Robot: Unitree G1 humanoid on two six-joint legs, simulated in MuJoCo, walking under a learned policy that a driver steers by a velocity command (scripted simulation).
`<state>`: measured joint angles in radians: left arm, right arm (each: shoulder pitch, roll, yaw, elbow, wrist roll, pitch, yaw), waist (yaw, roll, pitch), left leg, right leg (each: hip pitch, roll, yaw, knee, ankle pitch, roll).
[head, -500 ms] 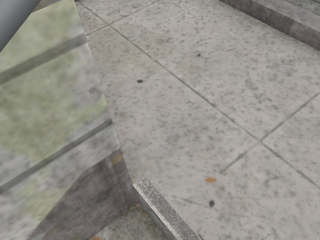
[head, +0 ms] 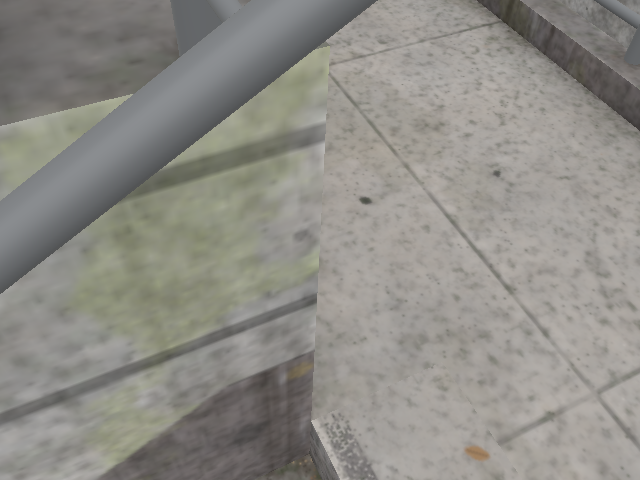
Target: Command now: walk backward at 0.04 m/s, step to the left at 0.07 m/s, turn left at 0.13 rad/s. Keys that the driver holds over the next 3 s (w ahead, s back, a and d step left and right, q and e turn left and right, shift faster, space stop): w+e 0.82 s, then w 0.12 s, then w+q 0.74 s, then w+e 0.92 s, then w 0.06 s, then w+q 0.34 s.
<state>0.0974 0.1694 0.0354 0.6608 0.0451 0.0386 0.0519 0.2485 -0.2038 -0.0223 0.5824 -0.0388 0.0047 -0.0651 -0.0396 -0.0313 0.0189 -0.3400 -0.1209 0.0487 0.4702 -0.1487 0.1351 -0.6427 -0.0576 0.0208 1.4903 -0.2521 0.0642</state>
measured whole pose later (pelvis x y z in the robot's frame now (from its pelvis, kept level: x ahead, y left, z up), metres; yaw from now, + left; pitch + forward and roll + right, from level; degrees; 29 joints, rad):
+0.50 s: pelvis -0.01 -0.01 +0.00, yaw -13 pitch +3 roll +3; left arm 0.24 0.19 0.06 0.66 0.05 0.04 0.07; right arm 0.26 -0.22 -0.04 0.60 -0.03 0.07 -0.04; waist 0.01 0.00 0.01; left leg -0.52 -0.06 0.02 0.92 -0.48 -0.01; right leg -0.35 0.03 0.12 0.64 -0.34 -0.03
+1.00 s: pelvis -0.03 +0.05 -0.01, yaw -27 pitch +0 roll -1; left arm 0.09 0.21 0.03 0.58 0.03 0.10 0.01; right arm 0.32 -0.20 -0.01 0.55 -0.06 0.01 -0.07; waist -0.07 -0.01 0.06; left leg -0.38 0.02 0.18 0.59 -0.22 0.09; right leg -0.42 0.05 0.03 0.95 -0.52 0.02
